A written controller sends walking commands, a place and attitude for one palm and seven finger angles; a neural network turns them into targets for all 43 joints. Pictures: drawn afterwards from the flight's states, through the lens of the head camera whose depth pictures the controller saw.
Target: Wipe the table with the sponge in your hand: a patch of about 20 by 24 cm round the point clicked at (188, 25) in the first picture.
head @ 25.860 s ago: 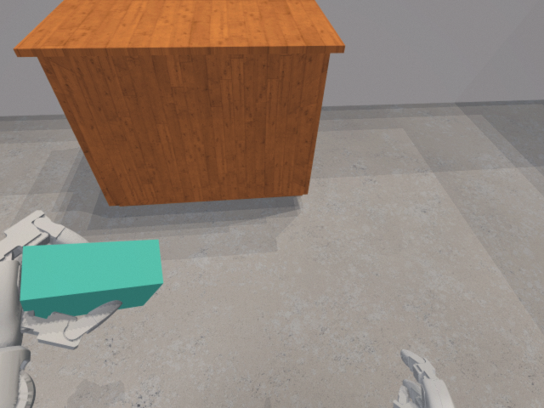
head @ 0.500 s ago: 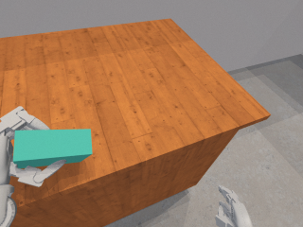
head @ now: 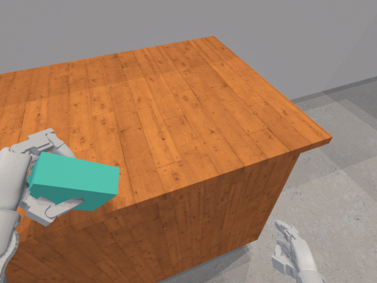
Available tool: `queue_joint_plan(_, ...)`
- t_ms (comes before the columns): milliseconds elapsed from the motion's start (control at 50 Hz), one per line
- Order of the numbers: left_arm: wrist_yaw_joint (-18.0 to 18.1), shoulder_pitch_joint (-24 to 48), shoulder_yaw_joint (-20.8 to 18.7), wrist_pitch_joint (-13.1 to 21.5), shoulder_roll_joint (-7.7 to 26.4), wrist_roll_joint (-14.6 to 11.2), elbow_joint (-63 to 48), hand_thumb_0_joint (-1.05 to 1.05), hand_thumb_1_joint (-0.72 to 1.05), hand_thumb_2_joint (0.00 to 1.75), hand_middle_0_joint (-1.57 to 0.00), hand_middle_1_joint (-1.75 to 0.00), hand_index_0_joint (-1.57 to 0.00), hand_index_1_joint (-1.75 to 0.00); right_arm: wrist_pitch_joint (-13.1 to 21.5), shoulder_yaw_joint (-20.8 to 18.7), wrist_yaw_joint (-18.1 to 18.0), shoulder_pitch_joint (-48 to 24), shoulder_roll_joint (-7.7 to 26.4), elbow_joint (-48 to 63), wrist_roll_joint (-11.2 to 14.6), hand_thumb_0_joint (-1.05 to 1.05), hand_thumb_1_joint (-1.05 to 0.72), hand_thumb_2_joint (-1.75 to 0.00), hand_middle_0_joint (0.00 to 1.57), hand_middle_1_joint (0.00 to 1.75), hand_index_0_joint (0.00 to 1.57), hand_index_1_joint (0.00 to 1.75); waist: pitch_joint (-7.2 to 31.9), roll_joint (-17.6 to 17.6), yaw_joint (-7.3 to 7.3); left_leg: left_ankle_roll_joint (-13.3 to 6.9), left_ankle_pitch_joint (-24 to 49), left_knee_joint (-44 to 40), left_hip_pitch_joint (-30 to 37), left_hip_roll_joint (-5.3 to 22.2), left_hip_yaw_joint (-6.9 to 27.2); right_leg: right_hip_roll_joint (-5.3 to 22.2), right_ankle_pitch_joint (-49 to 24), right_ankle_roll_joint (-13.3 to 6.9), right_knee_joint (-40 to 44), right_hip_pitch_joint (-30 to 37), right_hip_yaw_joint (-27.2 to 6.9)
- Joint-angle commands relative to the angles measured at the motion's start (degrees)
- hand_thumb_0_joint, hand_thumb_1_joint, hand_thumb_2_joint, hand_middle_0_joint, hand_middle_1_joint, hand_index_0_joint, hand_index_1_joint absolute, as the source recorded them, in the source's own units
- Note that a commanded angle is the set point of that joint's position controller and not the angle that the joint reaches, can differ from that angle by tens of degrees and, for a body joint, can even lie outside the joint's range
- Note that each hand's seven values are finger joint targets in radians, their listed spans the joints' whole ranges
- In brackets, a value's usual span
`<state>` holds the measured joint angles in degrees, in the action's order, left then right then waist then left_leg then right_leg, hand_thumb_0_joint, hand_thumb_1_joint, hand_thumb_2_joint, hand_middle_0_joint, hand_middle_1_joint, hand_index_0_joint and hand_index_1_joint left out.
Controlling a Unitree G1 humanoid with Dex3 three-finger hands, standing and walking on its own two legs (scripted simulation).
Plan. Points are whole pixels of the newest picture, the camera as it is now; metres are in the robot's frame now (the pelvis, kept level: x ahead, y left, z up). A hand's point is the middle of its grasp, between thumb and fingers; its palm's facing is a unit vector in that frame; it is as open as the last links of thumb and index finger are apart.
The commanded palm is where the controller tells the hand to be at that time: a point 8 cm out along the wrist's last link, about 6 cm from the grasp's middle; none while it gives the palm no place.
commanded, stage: turn the palm down, sponge in hand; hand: left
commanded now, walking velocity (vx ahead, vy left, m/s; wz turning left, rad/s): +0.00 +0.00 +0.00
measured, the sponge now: (83, 187) +0.23 +0.22 +0.14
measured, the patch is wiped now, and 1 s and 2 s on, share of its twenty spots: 0.00 0.00 0.00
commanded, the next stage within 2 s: move the sponge above the wiping area in 1.84 s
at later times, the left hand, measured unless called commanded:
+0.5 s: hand (49, 145) +0.25 +0.25 +0.23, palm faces +0.38 -0.44 -0.81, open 9.4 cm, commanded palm +0.20 +0.29 +0.26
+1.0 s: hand out of the picture +0.24 +0.32 +0.26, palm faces +0.42 -0.19 -0.89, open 9.4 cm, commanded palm +0.19 +0.30 +0.30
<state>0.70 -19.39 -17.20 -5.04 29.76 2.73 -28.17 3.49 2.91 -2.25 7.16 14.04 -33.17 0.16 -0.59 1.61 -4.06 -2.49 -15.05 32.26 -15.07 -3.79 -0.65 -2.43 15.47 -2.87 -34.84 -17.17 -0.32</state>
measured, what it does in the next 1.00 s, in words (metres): stands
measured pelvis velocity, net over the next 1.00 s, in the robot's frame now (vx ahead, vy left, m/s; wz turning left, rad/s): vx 0.01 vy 0.01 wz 0.02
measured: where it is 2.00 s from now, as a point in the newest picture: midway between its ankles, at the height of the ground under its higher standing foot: outside the picture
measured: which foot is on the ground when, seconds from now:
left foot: down 0.00-1.00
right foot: down 0.00-1.00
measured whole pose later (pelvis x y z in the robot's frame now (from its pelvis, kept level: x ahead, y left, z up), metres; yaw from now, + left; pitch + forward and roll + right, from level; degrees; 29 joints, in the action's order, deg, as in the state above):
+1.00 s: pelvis +0.01 +0.01 +0.01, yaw +1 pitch -3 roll +0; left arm -4.3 1.5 -11.8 -31.5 41.0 28.9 -24.7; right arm -2.1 5.6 -5.0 -0.3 14.6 -35.1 4.1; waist 0.4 6.6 -8.3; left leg -2.9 -13.1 27.0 -10.7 -3.7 -0.2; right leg -2.1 13.1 -2.3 -28.1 -11.9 0.4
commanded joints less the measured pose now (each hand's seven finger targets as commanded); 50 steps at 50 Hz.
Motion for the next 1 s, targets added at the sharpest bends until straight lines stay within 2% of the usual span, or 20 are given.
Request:
queue_joint_plan(0, 7.01, 18.15, -16.11, 6.16, 16.7, 1.03, -6.22, 0.0, 0.1, 1.3, -1.2, -1.6, -1.2, -1.6, 2.91, -3.27, -2.61, -6.91, 6.45, 6.45, 0.17, 0.0, -0.9, -0.9, 0.2, 0.3, 0.2, 0.3, 7.09, 5.07, -0.04, 0.99, -5.41, -5.45, 0.47, 3.03, 1.82, 1.65, 5.72, 1.38, 8.42, -0.58, -0.23)
queue_joint_plan(20, 7.14, 20.67, -15.4, 4.93, 17.77, 2.44, -5.15, 0.0, 0.1, 1.3, -1.2, -1.6, -1.2, -1.6, 2.83, -2.9, -2.68, -7.75, 6.48, 6.38, 0.71, 0.0, -0.9, -0.9, 0.2, 0.3, 0.2, 0.3, 5.89, 9.01, 0.36, 0.95, -5.91, -5.11, 0.59, 2.78, 1.36, 1.98, 6.22, 1.06, 9.02, -1.41, -1.3)
queue_joint_plan(60, 5.21, 21.05, -11.72, 0.85, 17.55, 3.95, 0.57, 0.0, 0.1, 1.3, -1.2, -1.6, -1.2, -1.6, 1.92, -2.96, -3.4, -7.4, 7.14, 5.81, 0.58, 0.0, -0.9, -0.9, 0.2, 0.3, 0.2, 0.3, 4.54, 8.26, 0.99, 0.88, -5.71, -4.3, -0.95, 2.65, 0.78, 3.43, 7.95, 1.15, 10.7, -0.42, -2.87)
queue_joint_plan(120, 0.52, 24.61, -6.66, -5.67, 18.7, 5.79, 4.72, 0.0, 0.1, 1.3, -1.2, -1.6, -1.2, -1.6, 1.42, -1.99, -4.69, -10.85, 7.57, 7.15, 2.06, 0.0, -0.9, -0.9, 0.2, 0.3, 0.2, 0.3, 1.95, 4.55, 1.6, 0.86, -5.45, -1.65, -2.54, 2.46, -0.23, 5.62, 15.48, 1.58, 14.51, -0.53, -8.43)
queue_joint_plan(180, -4.16, 26.74, -4.22, -6.88, 19.94, 6.89, 1.84, 0.0, 0.1, 1.3, -1.2, -1.6, -1.2, -1.6, 1.4, -2.51, -5.56, -11.35, 7.65, 8.21, 2.12, 0.0, -0.9, -0.9, 0.2, 0.3, 0.2, 0.3, 3.28, -2.08, 1.28, 1.21, -4.28, 0.84, -4.2, 3.35, 1.05, 8.75, 19.42, 2.97, 15.99, 2.65, -13.5)
queue_joint_plan(260, -4.35, 24.67, -12.09, -1.05, 25.73, 8.06, -4.42, 0.0, 0.1, 1.3, -1.2, -1.6, -1.2, -1.6, 1.98, -3.19, -5.62, -11.8, 6.13, 8.8, 1.41, 0.0, -0.9, -0.9, 0.2, 0.3, 0.2, 0.3, 8.56, -4.56, -1.27, 2.0, -1.04, 3.46, -4.72, 3.72, 2.48, 10.46, 13.54, 3.73, 13.79, 6.58, -16.19)
queue_joint_plan(320, -1.01, 17.96, -19.89, 1.66, 30.67, 8.03, -7.32, 0.0, 0.1, 1.3, -1.2, -1.6, -1.2, -1.6, 2.3, -3.52, -4.97, -11.0, 5.63, 8.43, 1.61, 0.0, -0.9, -0.9, 0.2, 0.3, 0.2, 0.3, 12.1, -0.18, -3.93, 2.31, 2.6, 4.0, -4.7, 3.0, 2.63, 9.85, 4.38, 2.83, 10.96, 9.45, -16.89)
queue_joint_plan(340, 0.23, 18.37, -18.3, 1.36, 27.71, 8.08, -8.2, 0.0, 0.1, 1.3, -1.2, -1.6, -1.2, -1.6, 1.77, -3.81, -4.49, -9.88, 5.36, 8.42, 1.17, 0.0, -0.9, -0.9, 0.2, 0.3, 0.2, 0.3, 13.23, 2.82, -3.56, 2.61, 4.54, 4.19, -5.06, 3.35, 2.61, 10.48, -1.33, 2.65, 9.4, 10.02, -15.81)
queue_joint_plan(400, 2.98, 12.95, -18.56, -3.15, 26.4, 7.89, -4.4, 0.0, 0.1, 1.3, -1.2, -1.6, -1.2, -1.6, 0.17, -4.61, -3.77, -7.52, 6.9, 7.5, 1.69, 0.0, -0.9, -0.9, 0.2, 0.3, 0.2, 0.3, 11.89, 3.7, -3.39, 2.51, 7.75, 2.96, -4.68, 4.04, 2.77, 9.58, -13.29, 2.56, 6.87, 9.62, -14.28)
queue_joint_plan(460, 3.23, 12.22, -14.95, -10.38, 25.12, 9.39, -2.23, 0.0, 0.1, 1.3, -1.2, -1.6, -1.2, -1.6, -1.81, -4.91, -3.7, -7.19, 8.61, 8.02, 2.25, 0.0, -0.9, -0.9, 0.2, 0.3, 0.2, 0.3, 10.48, -0.25, -2.8, 1.99, 10.43, 1.29, -4.11, 4.54, 2.01, 8.24, -19.77, 2.98, 4.96, 9.37, -10.5)
queue_joint_plan(520, 0.58, 15.59, -11.96, -15.39, 26.21, 12.44, -1.39, 0.0, 0.1, 1.3, -1.2, -1.6, -1.2, -1.6, -1.88, -3.65, -4.4, -11.28, 8.85, 8.96, 3.73, 0.0, -0.9, -0.9, 0.2, 0.3, 0.2, 0.3, 7.77, -1.34, -2.4, 0.7, 11.52, -0.17, -1.74, 4.11, 1.11, 5.84, -15.25, 2.65, 6.13, 6.33, -7.83)
queue_joint_plan(540, -0.71, 17.41, -10.54, -15.89, 26.05, 13.35, -2.86, 0.0, 0.1, 1.3, -1.2, -1.6, -1.2, -1.6, -1.84, -3.61, -4.69, -10.02, 9.01, 9.67, 3.4, 0.0, -0.9, -0.9, 0.2, 0.3, 0.2, 0.3, 9.96, -1.99, -1.98, 0.35, 11.87, -0.35, -0.96, 4.32, 1.11, 6.01, -15.65, 2.97, 6.1, 7.27, -6.34)
queue_joint_plan(620, -4.1, 23.37, -5.27, -13.87, 24.16, 16.96, -13.54, 0.0, 0.1, 1.3, -1.2, -1.6, -1.2, -1.6, 0.32, -1.89, -5.48, -15.1, 6.53, 11.64, 4.36, 0.0, -0.9, -0.9, 0.2, 0.3, 0.2, 0.3, 12.83, 0.9, -1.68, -0.39, 13.44, -1.5, 5.4, 3.45, 1.52, 4.13, -13.14, 2.22, 6.64, 5.98, -5.37)
queue_joint_plan(700, -3.01, 23.25, -8.18, -11.93, 27.91, 21.62, -16.71, 0.0, 0.1, 1.3, -1.2, -1.6, -1.2, -1.6, 0.59, -2.45, -5.96, -12.0, 6.68, 10.38, 2.51, 0.0, -0.9, -0.9, 0.2, 0.3, 0.2, 0.3, 15.06, 2.93, -2.76, 0.08, 14.65, -4.3, 7.3, 3.78, 3.14, 3.72, -12.37, 1.6, 6.89, 7.2, -3.31)
queue_joint_plan(720, -1.83, 23.72, -10.75, -12.91, 29.87, 22.74, -16.93, 0.0, 0.1, 1.3, -1.2, -1.6, -1.2, -1.6, 1.13, -1.79, -5.6, -15.17, 6.25, 10.23, 2.92, 0.0, -0.9, -0.9, 0.2, 0.3, 0.2, 0.3, 14.1, 6.02, -4.09, 0.52, 14.73, -4.85, 7.7, 3.43, 3.37, 2.82, -11.49, 0.56, 7.39, 7.41, -4.76)
queue_joint_plan(740, -0.79, 25.97, -9.78, -13.69, 28.84, 23.71, -16.01, 0.0, 0.1, 1.3, -1.2, -1.6, -1.2, -1.6, 0.7, -1.58, -5.33, -13.75, 6.13, 9.83, 2.07, 0.0, -0.9, -0.9, 0.2, 0.3, 0.2, 0.3, 14.69, 7.04, -4.0, 0.98, 15.07, -5.72, 6.43, 3.9, 3.54, 3.58, -11.39, 0.46, 7.2, 8.64, -2.87)
queue_joint_plan(820, 1.43, 28.12, -9.65, -20.12, 27.75, 25.54, -7.15, 0.0, 0.1, 1.3, -1.2, -1.6, -1.2, -1.6, -0.68, -0.94, -3.83, -17.46, 6.1, 7.51, 3.19, 0.0, -0.9, -0.9, 0.2, 0.3, 0.2, 0.3, 10.04, 7.78, -5.25, 2.72, 13.97, -8.61, 4.52, 4.28, 4.59, 2.49, -8.69, -0.7, 8.99, 8.79, -3.91)
queue_joint_plan(900, -2.53, 29.38, -3.14, -25.25, 24.76, 26.78, -2.49, 0.0, 0.1, 1.3, -1.2, -1.6, -1.2, -1.6, -3.14, -0.67, -3.54, -16.99, 7.2, 7.3, 3.47, 0.0, -0.9, -0.9, 0.2, 0.3, 0.2, 0.3, 8.48, 1.11, -3.67, 2.34, 12.19, -10.41, 4.03, 4.7, 4.07, 2.8, -8.64, 0.58, 10.79, 8.67, -1.55)
queue_joint_plan(920, -3.96, 30.37, -0.98, -26.35, 22.36, 27.05, -1.74, 0.0, 0.1, 1.3, -1.2, -1.6, -1.2, -1.6, -2.62, 0.47, -3.25, -21.08, 6.27, 8.04, 4.66, 0.0, -0.9, -0.9, 0.2, 0.3, 0.2, 0.3, 7.36, 1.41, -3.76, 2.12, 10.48, -10.68, 4.18, 4.28, 4.17, 2.12, -6.97, 0.06, 11.35, 7.63, -2.31)
queue_joint_plan(980, -7.49, 32.78, 5.4, -26.74, 19.85, 29.07, -3.84, 0.0, 0.1, 1.3, -1.2, -1.6, -1.2, -1.6, -2.83, 0.28, -3.67, -19.44, 6.49, 8.62, 4.52, 0.0, -0.9, -0.9, 0.2, 0.3, 0.2, 0.3, 7.55, 1.09, -2.39, 1.41, 6.45, -12.22, 5.02, 4.46, 5.03, 2.64, -5.36, 0.92, 12.11, 7.02, -0.64)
